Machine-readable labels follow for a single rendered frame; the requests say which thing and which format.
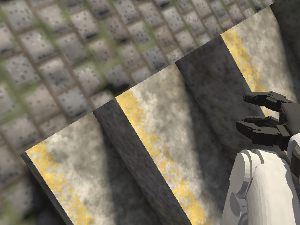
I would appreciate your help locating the right robot thigh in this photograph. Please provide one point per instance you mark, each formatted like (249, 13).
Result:
(259, 177)

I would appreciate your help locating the right robot hand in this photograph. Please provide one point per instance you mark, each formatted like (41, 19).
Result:
(270, 131)

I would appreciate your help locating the right robot shin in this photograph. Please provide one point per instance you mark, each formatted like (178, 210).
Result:
(235, 211)

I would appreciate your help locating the robot right forearm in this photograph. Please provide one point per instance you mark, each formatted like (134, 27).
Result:
(293, 154)

